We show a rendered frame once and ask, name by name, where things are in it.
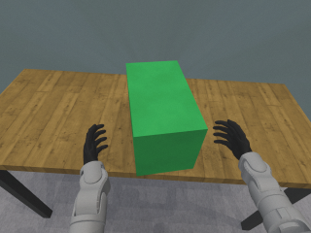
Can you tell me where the right robot forearm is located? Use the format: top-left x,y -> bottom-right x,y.
238,151 -> 311,233

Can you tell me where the carton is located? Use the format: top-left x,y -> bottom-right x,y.
125,60 -> 208,177

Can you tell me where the left robot hand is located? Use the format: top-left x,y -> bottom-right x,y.
83,124 -> 108,165

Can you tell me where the right robot hand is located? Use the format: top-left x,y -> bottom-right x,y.
213,119 -> 253,160

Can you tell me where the table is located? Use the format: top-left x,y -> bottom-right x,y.
0,68 -> 311,231

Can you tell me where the left robot forearm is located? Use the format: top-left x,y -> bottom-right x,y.
68,160 -> 111,233

